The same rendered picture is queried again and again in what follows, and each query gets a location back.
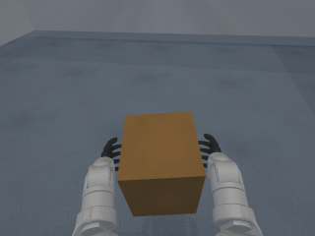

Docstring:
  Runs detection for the right robot forearm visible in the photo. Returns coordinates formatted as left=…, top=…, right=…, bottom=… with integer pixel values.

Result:
left=207, top=151, right=264, bottom=236

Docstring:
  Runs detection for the robot right hand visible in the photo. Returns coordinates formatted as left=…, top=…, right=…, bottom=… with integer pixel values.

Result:
left=198, top=134, right=221, bottom=168

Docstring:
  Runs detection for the robot left hand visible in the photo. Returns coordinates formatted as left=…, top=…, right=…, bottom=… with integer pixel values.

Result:
left=101, top=138, right=122, bottom=171

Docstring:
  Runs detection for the carton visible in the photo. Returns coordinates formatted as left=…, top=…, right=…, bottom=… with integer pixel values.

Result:
left=117, top=111, right=206, bottom=217

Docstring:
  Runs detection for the left robot forearm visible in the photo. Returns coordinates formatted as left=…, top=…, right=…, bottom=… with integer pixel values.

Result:
left=72, top=156, right=118, bottom=236

